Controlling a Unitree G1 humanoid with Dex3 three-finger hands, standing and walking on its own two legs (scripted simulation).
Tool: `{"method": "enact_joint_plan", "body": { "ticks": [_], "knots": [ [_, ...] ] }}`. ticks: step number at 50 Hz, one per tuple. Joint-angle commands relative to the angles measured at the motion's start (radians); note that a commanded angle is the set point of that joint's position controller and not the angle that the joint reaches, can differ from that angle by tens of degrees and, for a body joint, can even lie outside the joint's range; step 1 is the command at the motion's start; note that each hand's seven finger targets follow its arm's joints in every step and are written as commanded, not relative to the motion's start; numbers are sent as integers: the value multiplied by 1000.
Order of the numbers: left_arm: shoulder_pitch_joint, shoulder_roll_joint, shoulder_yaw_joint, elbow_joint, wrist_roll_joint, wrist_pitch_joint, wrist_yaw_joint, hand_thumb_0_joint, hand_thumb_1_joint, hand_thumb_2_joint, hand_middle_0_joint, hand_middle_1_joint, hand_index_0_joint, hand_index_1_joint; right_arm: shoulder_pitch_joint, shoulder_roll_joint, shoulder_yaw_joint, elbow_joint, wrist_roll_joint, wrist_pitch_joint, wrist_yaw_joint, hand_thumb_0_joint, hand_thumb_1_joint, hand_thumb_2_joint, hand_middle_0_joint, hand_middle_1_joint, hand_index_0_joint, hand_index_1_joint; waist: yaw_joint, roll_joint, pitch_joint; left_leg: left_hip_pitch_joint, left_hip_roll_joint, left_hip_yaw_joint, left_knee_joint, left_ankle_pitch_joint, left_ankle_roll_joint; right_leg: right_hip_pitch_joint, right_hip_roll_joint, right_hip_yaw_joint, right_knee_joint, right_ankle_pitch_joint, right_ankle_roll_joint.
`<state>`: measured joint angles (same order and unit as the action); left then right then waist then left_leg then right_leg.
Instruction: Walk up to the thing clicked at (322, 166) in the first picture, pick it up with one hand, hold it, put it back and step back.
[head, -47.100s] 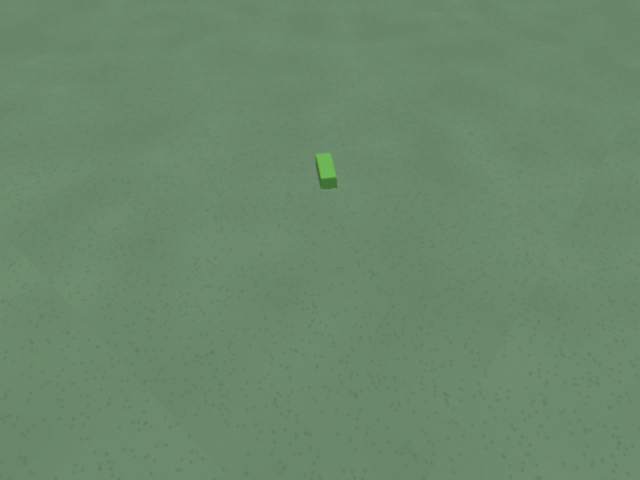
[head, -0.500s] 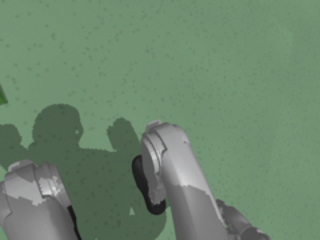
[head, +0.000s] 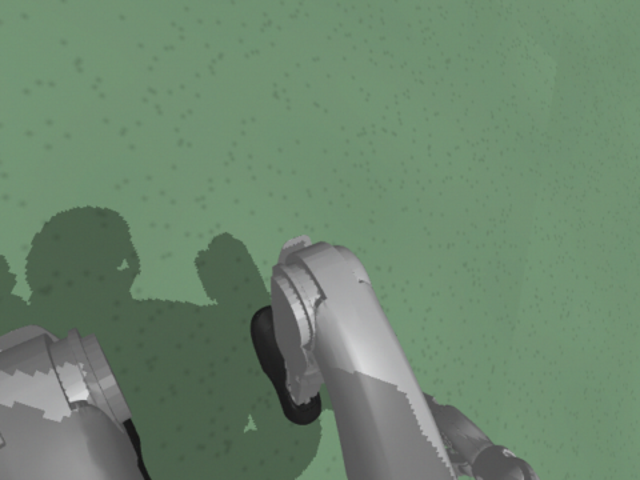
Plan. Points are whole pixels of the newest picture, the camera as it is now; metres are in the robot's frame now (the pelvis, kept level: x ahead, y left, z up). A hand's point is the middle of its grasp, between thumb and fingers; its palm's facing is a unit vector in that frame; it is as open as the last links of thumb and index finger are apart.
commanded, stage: rest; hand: left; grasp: from above
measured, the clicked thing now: out of the picture +0.46 +0.34 -0.27
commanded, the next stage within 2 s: open in 0.20 s
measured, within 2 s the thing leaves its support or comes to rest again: neither
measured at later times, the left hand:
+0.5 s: hand out of the picture +0.46 +0.33 -0.24, palm faces -0.44 -0.16 -0.88, open 10.1 cm
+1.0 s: hand out of the picture +0.46 +0.34 -0.24, palm faces -0.44 -0.16 -0.88, open 13.9 cm
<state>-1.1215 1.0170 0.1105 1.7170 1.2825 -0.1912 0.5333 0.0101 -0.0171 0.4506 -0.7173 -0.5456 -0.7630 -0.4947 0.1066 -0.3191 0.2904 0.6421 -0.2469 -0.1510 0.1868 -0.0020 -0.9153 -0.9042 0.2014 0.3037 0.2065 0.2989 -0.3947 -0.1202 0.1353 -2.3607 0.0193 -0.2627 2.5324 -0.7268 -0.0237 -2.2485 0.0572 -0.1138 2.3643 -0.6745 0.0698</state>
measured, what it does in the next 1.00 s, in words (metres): stands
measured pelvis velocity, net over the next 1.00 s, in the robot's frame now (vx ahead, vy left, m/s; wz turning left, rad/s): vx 0.00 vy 0.00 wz -0.02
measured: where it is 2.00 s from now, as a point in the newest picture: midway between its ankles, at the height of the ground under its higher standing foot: (217, 429)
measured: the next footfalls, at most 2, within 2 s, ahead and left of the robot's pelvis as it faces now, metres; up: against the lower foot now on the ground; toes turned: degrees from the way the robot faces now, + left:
none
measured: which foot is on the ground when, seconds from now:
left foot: down 0.00-1.00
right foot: down 0.00-1.00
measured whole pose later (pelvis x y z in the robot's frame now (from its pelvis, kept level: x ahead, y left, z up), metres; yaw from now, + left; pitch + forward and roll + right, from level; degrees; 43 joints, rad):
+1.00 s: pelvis +0.00 +0.00 +0.00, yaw -1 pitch +29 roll -15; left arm -1.13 1.05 0.08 1.72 1.26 -0.19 0.54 0.00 -0.49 0.98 -0.15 -0.95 -0.12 -0.98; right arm 0.10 -0.34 0.33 0.62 -0.25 -0.18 0.21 0.00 -0.90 -0.90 0.20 0.30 0.21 0.30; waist -0.40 -0.14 0.15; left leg -2.36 0.02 -0.28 2.54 -0.73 -0.02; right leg -2.23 0.06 -0.13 2.35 -0.67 0.08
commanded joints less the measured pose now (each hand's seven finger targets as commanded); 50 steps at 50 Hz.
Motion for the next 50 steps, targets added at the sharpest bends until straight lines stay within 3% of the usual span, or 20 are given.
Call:
{"method": "enact_joint_plan", "body": {
  "ticks": [1, 2, 3, 4, 5, 8, 10, 15, 16, 20, 26, 36, 38, 42, 44, 45, 47, 48, 49, 50],
  "knots": [
    [-275, 228, -2, -114, -9, -5, 42, 0, 684, 765, -1064, -647, -1065, -648, 182, -329, -87, 8, 3, -1, -10, 0, -906, -903, 200, 300, 200, 300, -36, 547, -647, 524, 27, 120, -257, 262, 27, 358, 34, -150, -185, 287, -89],
    [-290, 240, 5, -113, -10, -8, 44, 0, 687, 766, -1068, -643, -1067, -645, 184, -333, -84, 5, 0, -4, -8, 0, -905, -903, 200, 300, 200, 300, -51, 536, -637, 506, 25, 121, -248, 246, 31, 357, 32, -150, -185, 280, -87],
    [-286, 279, 27, -134, -11, -13, 50, 0, 679, 762, -1056, -657, -1059, -654, 190, -338, -85, 11, 0, -3, -11, 0, -906, -903, 200, 300, 200, 300, -33, 544, -665, 516, 26, 120, -257, 254, 30, 385, 33, -149, -189, 285, -87],
    [-275, 230, -18, -131, -1, -9, 48, 0, 679, 766, -1056, -661, -1059, -659, 186, -322, -79, 19, -2, -3, -10, 0, -906, -904, 200, 300, 200, 300, -24, 564, -667, 537, 26, 124, -257, 265, 26, 373, 35, -147, -183, 295, -90],
    [-264, 239, -1, -83, -3, -7, 51, 0, 693, 758, -1064, -659, -1070, -654, 183, -331, -80, 10, -7, -6, -6, 0, -906, -903, 200, 300, 200, 300, -48, 543, -644, 518, 28, 119, -254, 255, 28, 369, 35, -155, -185, 287, -87],
    [-282, 219, -28, -101, -14, -15, 50, 0, 684, 736, -1052, -645, -1059, -639, 180, -333, -76, 14, -1, -8, -5, 0, -904, -903, 200, 300, 200, 300, -46, 544, -621, 507, 29, 114, -258, 241, 28, 356, 39, -155, -187, 273, -89],
    [-272, 266, -2, -83, -10, -15, 55, 0, 688, 736, -1056, -644, -1062, -639, 178, -346, -72, 3, -4, -13, -4, 0, -905, -903, 200, 300, 200, 300, -46, 511, -624, 490, 28, 114, -251, 232, 33, 373, 37, -155, -194, 268, -84],
    [-259, 240, -25, -59, -11, -15, 63, 0, 670, 735, -1045, -646, -1048, -643, 180, -338, -65, 13, -7, -13, -4, 0, -905, -904, 200, 300, 200, 300, -47, 510, -626, 496, 31, 110, -252, 249, 30, 383, 42, -159, -191, 286, -85],
    [-280, 245, -22, -94, -12, -17, 65, 0, 590, 789, -965, -669, -968, -674, 184, -343, -66, 10, -7, -14, -5, 0, -898, -901, 201, 300, 200, 300, -49, 527, -635, 514, 30, 109, -257, 263, 27, 379, 40, -163, -189, 296, -84],
    [-285, 249, -22, -82, -14, -14, 66, 0, 270, 722, -673, -692, -677, -688, 171, -345, -62, 7, -7, -18, -2, 0, -897, -901, 201, 300, 200, 300, -51, 547, -616, 516, 32, 101, -262, 255, 23, 356, 39, -167, -182, 285, -87],
    [-275, 254, -28, -90, -9, -8, 61, 0, -132, 762, -437, -744, -429, -753, 175, -343, -61, 6, -6, -25, 0, 0, -898, -902, 201, 300, 200, 300, -49, 536, -623, 512, 32, 110, -252, 256, 27, 376, 41, -157, -190, 289, -85],
    [-268, 258, -21, -103, -16, 4, 47, 0, -420, 913, -212, -882, -191, -904, 175, -354, -66, -8, 0, -29, 4, 0, -896, -902, 201, 300, 201, 300, -54, 544, -603, 514, 33, 108, -251, 246, 25, 370, 40, -158, -192, 282, -84],
    [-297, 272, -17, -170, -25, 0, 47, 0, -471, 942, -167, -919, -146, -940, 179, -351, -67, 2, 3, -29, 4, 0, -896, -902, 201, 300, 201, 300, -34, 576, -653, 551, 34, 105, -256, 275, 21, 373, 37, -159, -187, 302, -86],
    [-253, 237, -28, -125, -26, 7, 43, 0, -547, 1016, -101, -971, -73, -999, 177, -350, -70, 2, 4, -24, 7, 0, -893, -901, 201, 300, 201, 300, -44, 565, -645, 548, 35, 99, -258, 302, 19, 369, 41, -167, -182, 320, -86],
    [-259, 221, -43, -98, -28, 9, 39, 0, -570, 1017, -69, -992, -47, -1014, 183, -347, -64, 1, 5, -22, 8, 0, -892, -900, 201, 300, 201, 300, -59, 543, -614, 515, 33, 105, -248, 289, 25, 376, 42, -160, -187, 318, -85],
    [-254, 260, -9, -117, -34, 6, 45, 0, -579, 1032, -67, -993, -41, -1020, 180, -356, -67, 1, 2, -19, 5, 0, -891, -900, 201, 300, 201, 300, -42, 552, -642, 524, 33, 102, -253, 290, 24, 388, 40, -162, -192, 318, -84],
    [-257, 234, -36, -100, -30, 3, 41, 0, -590, 1056, -72, -1000, -37, -1035, 171, -343, -61, -2, 4, -17, 5, 0, -893, -901, 201, 300, 201, 300, -47, 534, -606, 493, 33, 106, -257, 253, 26, 374, 41, -158, -192, 290, -87],
    [-261, 263, -12, -106, -24, 1, 43, 0, -581, 1060, -73, -1012, -42, -1043, 177, -355, -64, -2, 0, -15, 2, 0, -893, -901, 201, 300, 201, 300, -50, 541, -613, 501, 32, 103, -262, 244, 26, 372, 39, -164, -195, 281, -86],
    [-281, 236, -38, -129, -23, 0, 35, 0, -578, 1066, -71, -1015, -41, -1045, 180, -347, -63, -4, 6, -19, 5, 0, -892, -901, 201, 300, 201, 300, -50, 558, -602, 518, 32, 103, -262, 253, 22, 352, 38, -160, -187, 285, -88],
    [-265, 251, -22, -107, -27, 0, 36, 0, -572, 1046, -66, -1013, -40, -1038, 168, -351, -64, -8, 6, -19, 3, 0, -892, -900, 201, 300, 201, 300, -48, 548, -611, 516, 35, 102, -259, 252, 23, 364, 40, -161, -188, 285, -88]
  ]
}}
